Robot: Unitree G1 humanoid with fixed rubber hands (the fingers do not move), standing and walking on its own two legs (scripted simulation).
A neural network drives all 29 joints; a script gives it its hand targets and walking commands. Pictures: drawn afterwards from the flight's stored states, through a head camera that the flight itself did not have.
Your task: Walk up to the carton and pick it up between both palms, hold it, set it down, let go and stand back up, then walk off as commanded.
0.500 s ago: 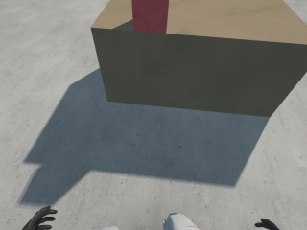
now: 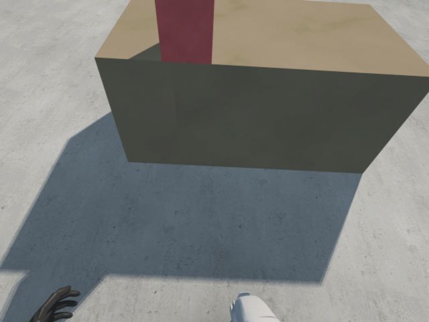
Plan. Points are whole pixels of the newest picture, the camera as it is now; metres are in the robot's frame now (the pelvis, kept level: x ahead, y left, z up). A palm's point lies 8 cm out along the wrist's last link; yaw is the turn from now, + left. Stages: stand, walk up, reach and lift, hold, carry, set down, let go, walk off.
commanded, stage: walk up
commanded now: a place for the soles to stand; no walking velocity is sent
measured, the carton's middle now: (187, 19) +1.14 +0.08 +0.05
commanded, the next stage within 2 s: none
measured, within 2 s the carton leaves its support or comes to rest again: neither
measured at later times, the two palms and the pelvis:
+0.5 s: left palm (42, 281) +0.22 +0.33 -0.08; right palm (359, 286) +0.20 -0.30 -0.08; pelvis +0.12 +0.02 +0.00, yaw -2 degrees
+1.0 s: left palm (55, 235) +0.31 +0.33 -0.08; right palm (340, 230) +0.32 -0.31 -0.10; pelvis +0.24 +0.02 -0.01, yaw -4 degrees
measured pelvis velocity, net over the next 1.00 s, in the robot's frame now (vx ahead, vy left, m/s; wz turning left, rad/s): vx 0.24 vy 0.02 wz -0.06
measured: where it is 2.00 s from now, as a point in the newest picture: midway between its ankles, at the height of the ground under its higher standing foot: (194, 265)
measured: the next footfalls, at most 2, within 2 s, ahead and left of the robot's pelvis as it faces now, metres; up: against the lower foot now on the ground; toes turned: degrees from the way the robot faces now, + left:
right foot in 0.04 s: +0.17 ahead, -0.14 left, +0.00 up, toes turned +5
left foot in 0.36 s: +0.22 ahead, +0.12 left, +0.00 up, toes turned +4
